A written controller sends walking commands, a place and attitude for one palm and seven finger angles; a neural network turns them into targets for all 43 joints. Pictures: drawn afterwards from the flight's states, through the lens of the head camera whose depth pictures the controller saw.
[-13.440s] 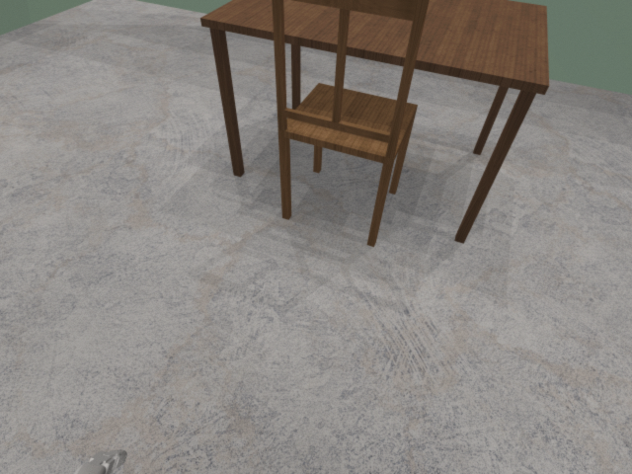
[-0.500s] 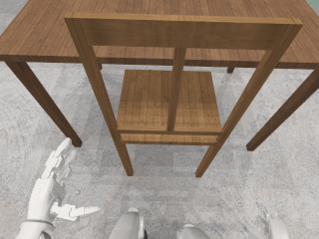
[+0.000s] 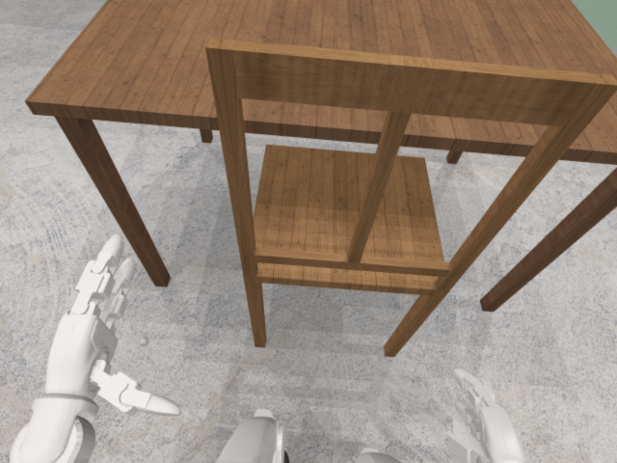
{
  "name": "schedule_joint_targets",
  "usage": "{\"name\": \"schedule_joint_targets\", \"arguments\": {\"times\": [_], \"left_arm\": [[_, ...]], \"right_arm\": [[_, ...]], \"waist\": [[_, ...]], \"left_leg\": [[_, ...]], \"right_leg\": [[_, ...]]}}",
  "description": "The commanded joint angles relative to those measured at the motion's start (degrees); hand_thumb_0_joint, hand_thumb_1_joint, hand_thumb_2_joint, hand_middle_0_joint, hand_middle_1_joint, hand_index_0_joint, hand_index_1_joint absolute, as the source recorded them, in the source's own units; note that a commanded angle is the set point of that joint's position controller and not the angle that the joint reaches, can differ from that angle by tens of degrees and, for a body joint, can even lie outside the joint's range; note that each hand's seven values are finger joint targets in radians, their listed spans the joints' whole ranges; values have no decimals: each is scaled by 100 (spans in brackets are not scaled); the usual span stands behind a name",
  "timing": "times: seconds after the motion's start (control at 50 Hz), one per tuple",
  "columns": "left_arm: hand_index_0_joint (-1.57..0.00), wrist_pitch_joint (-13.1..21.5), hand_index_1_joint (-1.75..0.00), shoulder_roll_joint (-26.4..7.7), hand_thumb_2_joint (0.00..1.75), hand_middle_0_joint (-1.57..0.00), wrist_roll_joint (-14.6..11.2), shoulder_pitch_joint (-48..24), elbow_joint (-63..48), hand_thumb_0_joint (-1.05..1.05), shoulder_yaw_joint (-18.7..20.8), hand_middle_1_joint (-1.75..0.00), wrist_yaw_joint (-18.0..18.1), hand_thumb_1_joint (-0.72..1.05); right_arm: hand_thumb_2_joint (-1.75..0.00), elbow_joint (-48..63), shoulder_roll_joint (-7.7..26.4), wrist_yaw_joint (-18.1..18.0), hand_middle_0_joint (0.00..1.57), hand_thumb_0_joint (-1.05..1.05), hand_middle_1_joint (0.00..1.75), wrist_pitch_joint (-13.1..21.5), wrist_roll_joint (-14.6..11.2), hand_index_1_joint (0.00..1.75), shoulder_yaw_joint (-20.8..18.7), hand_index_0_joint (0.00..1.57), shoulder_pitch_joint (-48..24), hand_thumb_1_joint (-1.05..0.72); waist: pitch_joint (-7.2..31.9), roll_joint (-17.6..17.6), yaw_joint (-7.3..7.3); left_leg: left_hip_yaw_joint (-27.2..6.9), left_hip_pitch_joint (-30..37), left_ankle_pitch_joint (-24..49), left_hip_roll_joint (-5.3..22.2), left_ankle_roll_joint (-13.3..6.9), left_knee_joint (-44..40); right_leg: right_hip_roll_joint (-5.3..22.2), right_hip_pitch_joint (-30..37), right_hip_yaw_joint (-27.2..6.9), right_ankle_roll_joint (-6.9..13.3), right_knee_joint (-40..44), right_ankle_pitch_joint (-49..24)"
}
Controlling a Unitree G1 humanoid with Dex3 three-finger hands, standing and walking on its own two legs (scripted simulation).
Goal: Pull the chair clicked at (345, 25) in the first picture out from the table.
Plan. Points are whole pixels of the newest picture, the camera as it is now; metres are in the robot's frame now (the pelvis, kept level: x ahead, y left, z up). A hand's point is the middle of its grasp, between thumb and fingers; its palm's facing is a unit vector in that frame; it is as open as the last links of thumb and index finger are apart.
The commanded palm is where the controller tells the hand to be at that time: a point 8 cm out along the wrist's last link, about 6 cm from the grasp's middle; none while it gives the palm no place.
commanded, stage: raise the hand toward the chair's back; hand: left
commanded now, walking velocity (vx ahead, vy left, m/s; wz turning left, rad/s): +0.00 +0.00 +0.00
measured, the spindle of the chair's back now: (371, 201) +0.49 -0.06 +0.03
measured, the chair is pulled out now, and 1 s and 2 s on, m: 0.00 0.00 0.00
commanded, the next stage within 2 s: aim the fingers beside a spindle in 0.52 s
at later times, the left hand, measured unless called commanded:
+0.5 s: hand (166, 343) +0.24 +0.19 +0.04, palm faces +0.01 -1.00 -0.05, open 16.9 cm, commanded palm +0.22 +0.24 +0.04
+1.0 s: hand (184, 318) +0.28 +0.18 +0.02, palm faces +0.03 -1.00 -0.05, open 16.9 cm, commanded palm +0.26 +0.22 +0.03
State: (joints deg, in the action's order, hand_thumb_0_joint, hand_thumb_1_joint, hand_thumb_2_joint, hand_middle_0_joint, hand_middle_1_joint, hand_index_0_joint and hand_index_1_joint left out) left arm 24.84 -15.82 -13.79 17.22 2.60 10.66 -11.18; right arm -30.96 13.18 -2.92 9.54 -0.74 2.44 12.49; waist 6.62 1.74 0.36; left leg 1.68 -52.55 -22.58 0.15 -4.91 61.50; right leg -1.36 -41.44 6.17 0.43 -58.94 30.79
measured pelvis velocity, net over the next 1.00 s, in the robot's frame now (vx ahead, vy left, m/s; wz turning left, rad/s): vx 0.01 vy -0.03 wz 0.00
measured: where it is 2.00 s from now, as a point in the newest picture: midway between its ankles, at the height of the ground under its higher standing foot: outside the picture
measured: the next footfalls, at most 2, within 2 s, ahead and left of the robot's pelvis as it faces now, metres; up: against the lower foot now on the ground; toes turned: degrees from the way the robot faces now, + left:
none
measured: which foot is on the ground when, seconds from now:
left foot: down 0.00-1.00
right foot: down 0.00-1.00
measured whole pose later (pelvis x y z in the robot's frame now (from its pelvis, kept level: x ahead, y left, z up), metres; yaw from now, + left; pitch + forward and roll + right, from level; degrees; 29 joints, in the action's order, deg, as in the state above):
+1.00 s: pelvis +0.01 -0.03 -0.01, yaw +0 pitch +16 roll -3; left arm 25.0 -15.7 -16.3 10.5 12.4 13.4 -15.1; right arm -33.6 14.5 -2.8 10.2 -1.3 0.4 12.3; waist 7.8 1.9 1.7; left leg 0.6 -55.9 -24.6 1.6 -2.6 64.3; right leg -2.9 -45.2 6.9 3.2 -62.3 33.5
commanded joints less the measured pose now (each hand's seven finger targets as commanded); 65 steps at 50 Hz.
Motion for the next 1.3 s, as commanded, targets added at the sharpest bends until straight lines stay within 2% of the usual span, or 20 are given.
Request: {"name": "schedule_joint_targets", "arguments": {"times": [0.0,0.08,0.16,0.2,0.28,0.34,0.42,0.54,0.58,0.62,0.68,0.76,0.8,0.84,0.9,1.02,1.08,1.14,1.2,1.28], "left_arm": [[-6,161,-8,-637,30,-6,-137,-582,-591,0,320,-8,-191,-50],[-6,-126,-8,-698,30,-6,-314,-345,-799,0,368,-8,-429,-50],[-6,131,-8,-902,30,-6,-287,-406,-1327,0,565,-8,-142,-50],[-6,319,-8,-823,30,-6,-262,-445,-1226,0,559,-8,9,-50],[-6,418,-8,-690,30,-6,-193,-472,-551,0,492,-8,20,-50],[-6,298,-8,-689,30,-6,-226,-443,-499,0,368,-8,-215,-50],[-6,240,-8,-890,30,-6,-303,-400,-1128,0,462,-8,-293,-50],[-6,366,-8,-835,30,-6,-340,-488,-659,0,633,-8,-104,-50],[-6,386,-8,-677,30,-6,-333,-602,-490,0,489,-8,-179,-50],[-6,359,-8,-723,30,-6,-341,-516,-379,0,530,-8,-301,-50],[-6,303,-8,-642,30,-6,-339,-662,-569,0,275,-8,-468,-50],[-6,371,-8,-886,30,-6,-392,-757,-660,0,589,-8,-443,-50],[-6,426,-8,-829,30,-6,-380,-919,-567,0,567,-8,-386,-50],[-6,439,-8,-1029,30,-6,-367,-937,-258,0,875,-8,-314,-50],[-6,436,-8,-771,30,-6,-359,-1010,-53,0,661,-8,-358,-50],[-6,412,-8,-720,30,-6,-376,-1124,-370,0,417,-8,-451,-50],[-6,427,-8,-571,30,-6,-315,-1132,-332,0,255,-8,-339,-50],[-6,440,-8,-707,30,-6,-261,-1216,-8,0,500,-8,-156,-50],[-6,507,-8,-599,30,-6,-156,-1481,66,0,384,-8,-50,-50],[-6,583,-8,-604,30,-6,-90,-1714,-84,0,302,-8,33,-50]], "right_arm": [[-90,737,1065,-49,20,0,30,223,-87,30,-443,20,-142,-90],[-90,860,1074,-88,20,0,30,282,-175,30,-480,20,-116,-90],[-90,781,1003,-76,20,0,30,380,-113,30,-478,20,-68,-90],[-90,697,969,-42,20,0,30,396,-66,30,-475,20,-71,-90],[-90,617,1005,0,20,0,30,372,-66,30,-485,20,-62,-90],[-90,685,1045,-11,20,0,30,370,-122,30,-495,20,-68,-90],[-90,784,1007,-51,20,0,30,417,-141,30,-503,20,-67,-90],[-90,568,923,-68,20,0,30,403,-103,30,-479,20,-103,-90],[-90,571,932,-45,20,0,30,406,-112,30,-477,20,-102,-90],[-90,592,958,-50,20,0,30,399,-121,30,-499,20,-98,-90],[-90,656,952,-45,20,0,30,407,-140,30,-485,20,-69,-90],[-90,589,923,-80,20,0,30,415,-113,30,-510,20,-70,-90],[-90,563,908,-71,20,0,30,390,-104,30,-492,20,-94,-90],[-90,467,910,-70,20,0,30,355,-90,30,-511,20,-80,-90],[-90,497,917,-26,20,0,30,328,-91,30,-507,20,-92,-90],[-90,542,958,-5,20,0,30,337,-98,30,-540,20,-40,-90],[-90,537,952,15,20,0,30,314,-85,30,-539,20,-11,-90],[-90,467,973,25,20,0,30,252,-58,30,-563,20,-1,-90],[-90,511,974,65,20,0,30,194,-45,30,-544,20,-36,-90],[-90,530,974,89,20,0,30,156,-23,30,-551,20,5,-90]], "waist": [[1054,515,154],[1374,330,58],[1419,462,37],[1172,537,74],[844,309,179],[1041,368,155],[1587,494,62],[978,66,176],[942,135,212],[1120,151,153],[1422,244,192],[1558,201,124],[1451,165,160],[1340,77,124],[1396,171,146],[1893,334,144],[1783,169,195],[1563,-70,185],[1543,139,179],[1919,245,159]], "left_leg": [[-1458,2301,-417,375,573,-1494],[-1219,2391,-62,307,477,-1502],[-1210,2554,420,315,515,-1448],[-1193,2430,356,313,533,-1406],[-1031,1910,-86,262,439,-1245],[-925,1898,-103,220,391,-1217],[-802,2261,560,206,351,-1148],[-653,1659,531,156,309,-886],[-621,1583,475,140,316,-821],[-585,1585,568,132,310,-770],[-544,1754,895,126,274,-686],[-504,1699,1127,116,270,-569],[-486,1572,1067,112,269,-520],[-464,1341,992,118,270,-429],[-444,1338,972,100,278,-410],[-475,1698,1361,133,263,-386],[-518,1681,1384,148,264,-392],[-524,1392,1131,147,271,-336],[-539,1330,899,141,301,-348],[-569,1570,1080,157,298,-291]], "right_leg": [[-9,-987,-108,102,646,-345],[-27,-479,-125,108,911,-482],[-37,-501,-107,131,867,-624],[-36,-677,-95,139,807,-564],[-32,-823,-128,130,800,-367],[-25,-600,-213,137,901,-371],[-14,-225,-270,137,1002,-729],[-37,-376,-325,103,1011,-758],[-10,-463,-341,100,972,-737],[-1,-367,-396,102,956,-833],[24,-220,-444,78,922,-1224],[25,-97,-506,68,857,-1526],[29,-196,-514,60,824,-1475],[18,-236,-567,55,795,-1420],[28,-299,-552,59,725,-1429],[37,-234,-527,41,635,-1797],[16,-378,-438,43,563,-1775],[0,-547,-436,51,520,-1557],[7,-757,-399,86,426,-1221],[1,-741,-414,108,356,-1312]]}}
